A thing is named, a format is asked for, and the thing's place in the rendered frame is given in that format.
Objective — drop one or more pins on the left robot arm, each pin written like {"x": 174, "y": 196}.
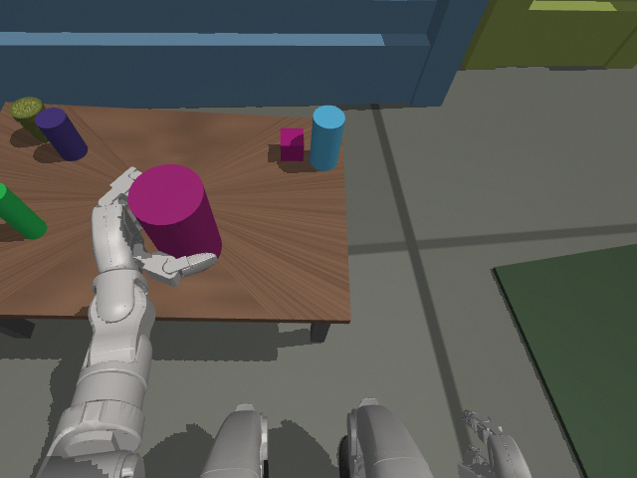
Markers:
{"x": 97, "y": 435}

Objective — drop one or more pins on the left robot hand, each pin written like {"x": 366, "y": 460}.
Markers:
{"x": 117, "y": 242}

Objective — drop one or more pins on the coffee table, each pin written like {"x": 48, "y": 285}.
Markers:
{"x": 282, "y": 224}

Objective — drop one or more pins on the sofa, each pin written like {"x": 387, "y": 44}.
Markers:
{"x": 233, "y": 53}

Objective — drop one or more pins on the armchair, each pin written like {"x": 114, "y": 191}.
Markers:
{"x": 523, "y": 33}

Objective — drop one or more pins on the right robot hand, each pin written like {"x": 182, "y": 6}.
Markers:
{"x": 503, "y": 459}

